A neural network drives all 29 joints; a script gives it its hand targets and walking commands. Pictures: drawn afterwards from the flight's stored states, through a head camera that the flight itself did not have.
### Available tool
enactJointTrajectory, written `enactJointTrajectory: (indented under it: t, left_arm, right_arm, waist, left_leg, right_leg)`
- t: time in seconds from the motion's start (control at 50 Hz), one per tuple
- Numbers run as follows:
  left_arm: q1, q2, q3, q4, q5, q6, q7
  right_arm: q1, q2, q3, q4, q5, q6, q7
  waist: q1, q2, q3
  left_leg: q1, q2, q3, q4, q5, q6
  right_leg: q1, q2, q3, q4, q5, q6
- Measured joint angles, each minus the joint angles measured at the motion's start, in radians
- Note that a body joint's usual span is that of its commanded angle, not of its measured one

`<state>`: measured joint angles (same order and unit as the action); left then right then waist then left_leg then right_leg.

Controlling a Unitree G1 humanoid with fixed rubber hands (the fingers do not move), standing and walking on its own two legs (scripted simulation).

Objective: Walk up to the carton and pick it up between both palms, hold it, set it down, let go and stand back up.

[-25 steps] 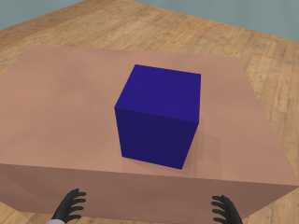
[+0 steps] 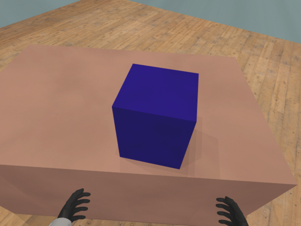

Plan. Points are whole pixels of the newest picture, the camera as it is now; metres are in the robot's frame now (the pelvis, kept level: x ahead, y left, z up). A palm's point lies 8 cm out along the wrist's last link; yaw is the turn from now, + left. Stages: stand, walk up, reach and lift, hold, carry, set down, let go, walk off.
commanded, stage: let go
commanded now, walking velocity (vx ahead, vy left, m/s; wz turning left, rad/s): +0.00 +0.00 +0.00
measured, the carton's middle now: (156, 117) +0.45 +0.00 +0.02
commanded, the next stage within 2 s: stand in 0.14 s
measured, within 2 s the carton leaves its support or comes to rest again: neither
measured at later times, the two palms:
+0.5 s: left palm out of the picture +0.06 +0.28 -0.10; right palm out of the picture +0.08 -0.25 -0.11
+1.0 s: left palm out of the picture +0.00 +0.29 -0.12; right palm out of the picture +0.04 -0.24 -0.11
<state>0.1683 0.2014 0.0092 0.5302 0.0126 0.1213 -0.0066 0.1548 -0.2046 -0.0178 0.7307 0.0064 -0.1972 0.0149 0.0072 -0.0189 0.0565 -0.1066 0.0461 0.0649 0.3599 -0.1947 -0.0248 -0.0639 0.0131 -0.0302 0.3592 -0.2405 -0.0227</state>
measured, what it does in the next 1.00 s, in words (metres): stands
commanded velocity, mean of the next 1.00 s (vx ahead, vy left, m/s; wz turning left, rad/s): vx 0.00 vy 0.00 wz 0.00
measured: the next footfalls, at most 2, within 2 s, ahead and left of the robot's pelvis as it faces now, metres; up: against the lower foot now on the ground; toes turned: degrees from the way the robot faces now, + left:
none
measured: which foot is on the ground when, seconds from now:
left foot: down 0.00-1.00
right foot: down 0.00-1.00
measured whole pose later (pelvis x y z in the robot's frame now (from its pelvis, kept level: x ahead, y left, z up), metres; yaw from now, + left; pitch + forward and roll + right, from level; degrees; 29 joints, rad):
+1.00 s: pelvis -0.04 +0.02 -0.01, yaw +2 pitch -2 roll +0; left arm 0.41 0.29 -0.01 0.70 0.02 -0.03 0.00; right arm 0.35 -0.27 -0.01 0.74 -0.01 -0.02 0.01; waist 0.00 0.00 0.00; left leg -0.26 0.01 0.03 0.51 -0.20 0.01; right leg -0.20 -0.03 -0.06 0.50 -0.26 0.01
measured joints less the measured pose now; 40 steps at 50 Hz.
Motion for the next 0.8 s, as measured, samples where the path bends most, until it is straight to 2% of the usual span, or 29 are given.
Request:
enactJointTrajectory:
  t: [0.16, 0.26, 0.34, 0.8]
  left_arm:
    - [0.008, 0.003, 0.005, -0.006, 0.005, -0.004, 0.001]
    - [0.058, 0.025, 0.007, 0.051, 0.005, -0.113, -0.001]
    - [0.114, 0.052, 0.019, 0.079, 0.007, -0.145, -0.001]
    - [0.224, 0.081, -0.016, 0.157, 0.004, -0.153, 0.006]
  right_arm:
    - [0.007, 0.001, -0.001, -0.011, -0.001, -0.003, 0.000]
    - [0.050, -0.027, -0.005, -0.018, -0.017, 0.100, -0.024]
    - [0.096, -0.048, -0.014, -0.012, -0.021, 0.139, -0.018]
    - [0.190, -0.063, 0.004, 0.010, -0.021, 0.170, -0.002]
  waist:
    - [0.001, 0.003, 0.000]
    - [-0.001, 0.017, -0.053]
    - [-0.002, 0.022, -0.065]
    - [-0.003, 0.018, -0.050]
  left_leg:
    - [-0.007, -0.001, 0.002, 0.014, -0.004, 0.002]
    - [-0.070, -0.003, -0.011, 0.074, -0.028, 0.012]
    - [-0.089, -0.009, -0.020, 0.098, -0.038, 0.017]
    - [-0.148, -0.033, -0.031, 0.135, -0.008, 0.037]
  right_leg:
    - [-0.005, -0.001, 0.003, 0.008, 0.000, 0.003]
    - [-0.055, -0.005, -0.010, 0.051, -0.020, 0.008]
    - [-0.068, -0.012, -0.019, 0.073, -0.031, 0.012]
    - [-0.127, -0.037, -0.030, 0.127, -0.014, 0.029]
